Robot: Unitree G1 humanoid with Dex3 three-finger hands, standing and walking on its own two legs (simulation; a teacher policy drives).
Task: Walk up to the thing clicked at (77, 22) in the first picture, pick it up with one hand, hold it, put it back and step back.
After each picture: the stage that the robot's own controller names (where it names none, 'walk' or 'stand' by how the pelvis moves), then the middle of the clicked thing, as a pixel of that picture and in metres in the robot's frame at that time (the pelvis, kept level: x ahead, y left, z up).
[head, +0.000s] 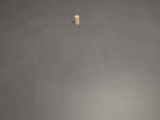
stand; (76, 20) +2.05 +0.07 -0.72
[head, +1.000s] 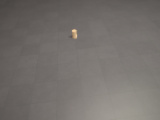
walk; (74, 34) +1.92 +0.22 -0.71
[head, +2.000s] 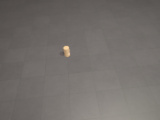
walk; (66, 51) +1.36 +0.27 -0.72
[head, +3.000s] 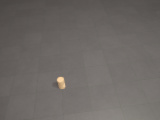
walk; (61, 83) +0.91 +0.26 -0.72
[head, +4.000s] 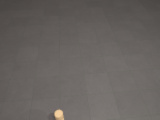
walk; (59, 116) +0.58 +0.21 -0.70
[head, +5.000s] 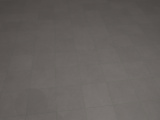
stand; out of the picture +0.43 +0.20 -0.71
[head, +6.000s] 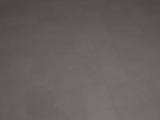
walk; out of the picture +0.41 +0.21 -0.72
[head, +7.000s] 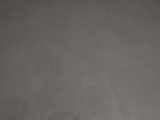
walk; out of the picture +0.31 +0.23 -0.68
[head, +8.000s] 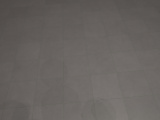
walk; out of the picture +0.38 +0.19 -0.70
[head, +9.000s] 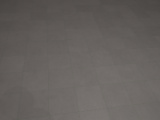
stand; out of the picture +0.40 +0.19 -0.71
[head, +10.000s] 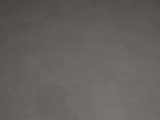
walk; out of the picture +0.41 +0.19 -0.70
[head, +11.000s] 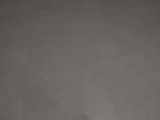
stand; out of the picture +0.39 +0.20 -0.70
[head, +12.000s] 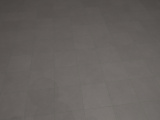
stand; out of the picture +0.40 +0.23 -0.72
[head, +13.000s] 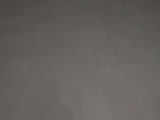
stand; out of the picture +0.39 +0.24 -0.72
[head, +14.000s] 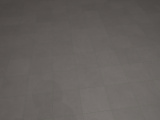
stand; out of the picture +0.38 +0.24 -0.72
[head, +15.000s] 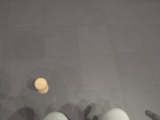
go down; (41, 86) +0.45 +0.21 -0.48
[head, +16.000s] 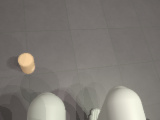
go down; (27, 64) +0.50 +0.21 -0.33
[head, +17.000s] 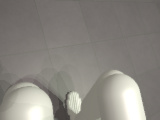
close in; out of the picture +0.49 +0.24 -0.26
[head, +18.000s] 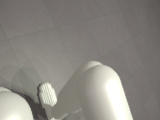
close; out of the picture +0.48 +0.27 -0.25
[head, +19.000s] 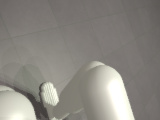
lift; out of the picture +0.47 +0.26 -0.25
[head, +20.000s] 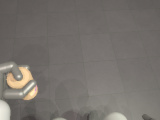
lift; (23, 84) +0.36 +0.20 -0.04
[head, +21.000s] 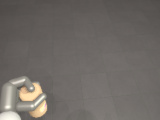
hold; (34, 100) +0.32 +0.18 -0.02
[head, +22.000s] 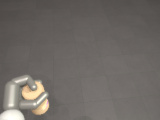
hold; (36, 98) +0.33 +0.17 -0.01
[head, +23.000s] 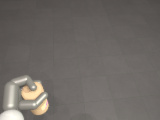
crouch; (36, 99) +0.33 +0.17 -0.02
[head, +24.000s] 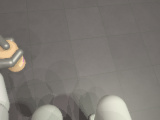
crouch; (11, 57) +0.47 +0.21 -0.10
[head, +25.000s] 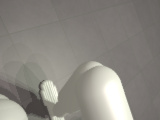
lower; out of the picture +0.48 +0.26 -0.26
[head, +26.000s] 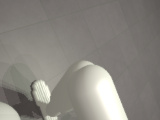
lower; out of the picture +0.47 +0.26 -0.26
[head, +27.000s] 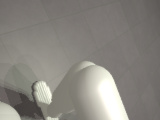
lower; out of the picture +0.46 +0.27 -0.26
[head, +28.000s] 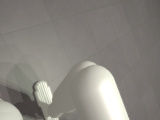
lower; out of the picture +0.46 +0.26 -0.26
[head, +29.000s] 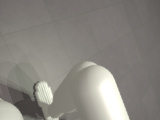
loosen; out of the picture +0.46 +0.26 -0.27
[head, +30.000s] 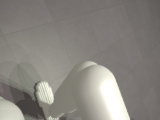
open; out of the picture +0.47 +0.26 -0.27
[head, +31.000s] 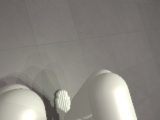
stand; out of the picture +0.48 +0.24 -0.27
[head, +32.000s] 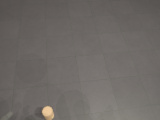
stand; (48, 113) +0.42 +0.19 -0.60
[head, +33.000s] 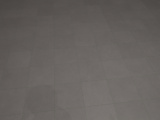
stand; out of the picture +0.41 +0.20 -0.67
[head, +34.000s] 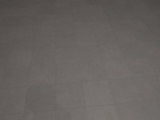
stand; out of the picture +0.40 +0.19 -0.67
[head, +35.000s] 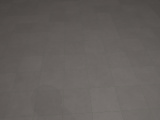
stand; out of the picture +0.41 +0.18 -0.72
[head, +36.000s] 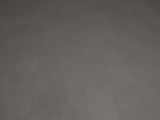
stand; out of the picture +0.39 +0.21 -0.72
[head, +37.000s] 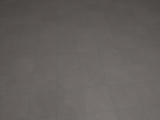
stand; out of the picture +0.38 +0.22 -0.72
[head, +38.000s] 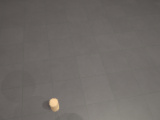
walk; (54, 105) +0.52 +0.19 -0.71
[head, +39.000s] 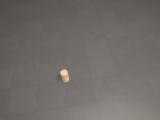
walk; (64, 76) +0.86 +0.23 -0.70
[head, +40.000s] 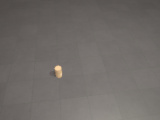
stand; (58, 71) +1.04 +0.21 -0.71
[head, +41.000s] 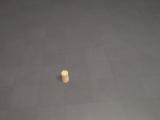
stand; (65, 76) +1.00 +0.19 -0.73
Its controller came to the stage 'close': yes
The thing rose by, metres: 0.71
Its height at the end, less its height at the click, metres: +0.00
